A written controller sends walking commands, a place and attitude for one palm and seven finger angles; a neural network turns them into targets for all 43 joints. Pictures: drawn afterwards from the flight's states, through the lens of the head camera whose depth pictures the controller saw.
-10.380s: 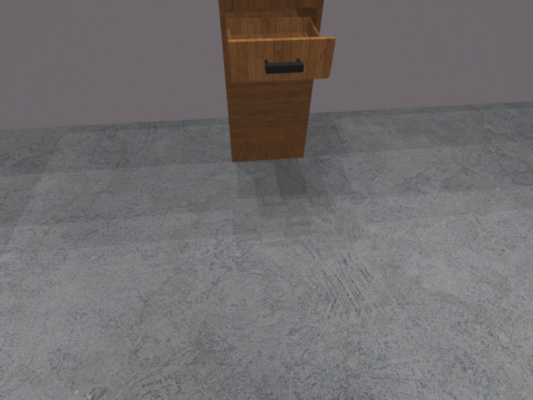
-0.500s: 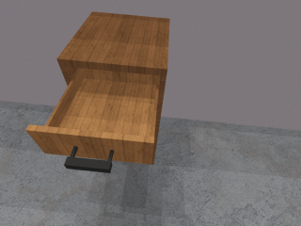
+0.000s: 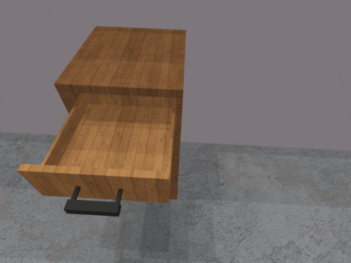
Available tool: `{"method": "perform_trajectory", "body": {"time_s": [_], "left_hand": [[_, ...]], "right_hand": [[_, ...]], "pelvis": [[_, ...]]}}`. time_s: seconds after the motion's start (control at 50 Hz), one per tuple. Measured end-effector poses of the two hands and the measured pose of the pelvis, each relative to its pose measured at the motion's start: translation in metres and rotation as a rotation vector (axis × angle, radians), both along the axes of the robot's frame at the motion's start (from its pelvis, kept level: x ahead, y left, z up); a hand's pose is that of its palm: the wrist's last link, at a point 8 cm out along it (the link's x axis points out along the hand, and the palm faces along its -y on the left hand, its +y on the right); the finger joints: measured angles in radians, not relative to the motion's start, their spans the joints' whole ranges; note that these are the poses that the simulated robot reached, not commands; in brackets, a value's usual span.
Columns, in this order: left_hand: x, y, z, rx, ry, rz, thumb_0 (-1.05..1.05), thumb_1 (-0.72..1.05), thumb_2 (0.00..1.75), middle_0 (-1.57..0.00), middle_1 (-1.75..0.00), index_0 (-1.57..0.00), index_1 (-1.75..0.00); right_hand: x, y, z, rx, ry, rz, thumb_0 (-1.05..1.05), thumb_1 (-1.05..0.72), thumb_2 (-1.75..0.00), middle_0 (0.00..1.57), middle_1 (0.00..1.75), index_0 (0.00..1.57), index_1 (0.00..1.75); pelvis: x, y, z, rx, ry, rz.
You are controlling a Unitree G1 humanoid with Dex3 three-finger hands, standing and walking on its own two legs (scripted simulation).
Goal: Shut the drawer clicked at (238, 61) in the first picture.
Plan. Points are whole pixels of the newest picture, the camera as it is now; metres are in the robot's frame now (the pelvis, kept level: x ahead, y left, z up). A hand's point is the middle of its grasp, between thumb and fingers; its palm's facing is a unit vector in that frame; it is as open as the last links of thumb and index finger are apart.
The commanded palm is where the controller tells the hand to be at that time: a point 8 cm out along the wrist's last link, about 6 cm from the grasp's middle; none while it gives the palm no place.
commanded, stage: come to a stop and stand still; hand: left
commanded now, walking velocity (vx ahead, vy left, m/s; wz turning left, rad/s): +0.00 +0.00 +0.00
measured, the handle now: (95, 199) +0.27 +0.22 -0.05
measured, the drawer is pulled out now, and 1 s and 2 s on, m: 0.30 0.30 0.29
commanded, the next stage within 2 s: look again from close up in 0.24 s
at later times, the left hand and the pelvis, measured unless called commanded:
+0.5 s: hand out of the picture -0.01 +0.16 -0.18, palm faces +0.01 -0.99 -0.16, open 7.3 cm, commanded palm none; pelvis +0.01 +0.01 -0.01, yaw +0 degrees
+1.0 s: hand out of the picture +0.04 +0.21 -0.17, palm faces +0.05 -0.98 -0.21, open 7.3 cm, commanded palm +0.11 +0.26 -0.07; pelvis +0.01 +0.03 -0.01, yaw -1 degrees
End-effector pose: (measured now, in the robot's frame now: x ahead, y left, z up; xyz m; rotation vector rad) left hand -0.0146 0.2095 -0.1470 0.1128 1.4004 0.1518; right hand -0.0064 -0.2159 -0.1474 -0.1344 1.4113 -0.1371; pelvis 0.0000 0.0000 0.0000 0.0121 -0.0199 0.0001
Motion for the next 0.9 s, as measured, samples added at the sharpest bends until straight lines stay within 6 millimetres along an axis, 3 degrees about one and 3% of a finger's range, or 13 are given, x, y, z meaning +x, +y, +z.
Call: {"method": "perform_trajectory", "body": {"time_s": [0.18,0.32,0.42,0.5,0.72,0.9], "left_hand": [[0.005,-0.002,0.001,0.006,0.005,0.006,0.0,0.91,0.9,-0.2,-0.3,-0.2,-0.3],[0.002,-0.007,0.002,0.002,0.015,0.021,0.0,0.91,0.9,-0.2,-0.3,-0.2,-0.3],[-0.004,-0.008,0.0,0.002,0.014,-0.002,0.0,0.91,0.9,-0.2,-0.3,-0.2,-0.3],[-0.001,0.002,-0.007,-0.005,0.022,-0.026,0.0,0.91,0.9,-0.2,-0.3,-0.2,-0.3],[0.037,0.039,-0.005,0.032,-0.077,-0.046,0.0,0.91,0.9,-0.2,-0.3,-0.2,-0.3],[0.041,0.051,0.0,0.049,-0.061,-0.061,0.0,0.91,0.9,-0.2,-0.3,-0.2,-0.3]], "right_hand": [[-0.012,0.011,-0.004,0.032,0.042,-0.02,0.01,-0.91,-0.9,0.2,0.3,0.2,0.3],[-0.008,0.014,-0.005,0.043,0.039,-0.016,0.01,-0.91,-0.9,0.2,0.3,0.2,0.3],[-0.001,0.006,-0.008,0.018,0.021,-0.02,0.02,-0.93,-0.9,0.2,0.3,0.2,0.3],[0.009,0.005,-0.007,-0.011,-0.041,-0.034,0.02,-0.92,-0.9,0.2,0.3,0.2,0.3],[0.019,0.019,-0.001,-0.032,-0.077,-0.01,0.01,-0.93,-0.9,0.2,0.3,0.2,0.3],[0.015,0.026,0.0,-0.018,-0.054,-0.015,0.01,-0.92,-0.9,0.2,0.3,0.2,0.3]], "pelvis": [[0.007,-0.002,0.0,0.0,-0.002,0.001],[0.01,-0.003,0.0,0.001,-0.001,0.005],[0.008,0.003,-0.004,-0.031,0.013,-0.005],[0.008,0.012,-0.009,-0.036,0.01,-0.009],[0.011,0.028,-0.008,-0.022,0.009,-0.019],[0.013,0.032,-0.005,-0.011,0.013,-0.028]]}}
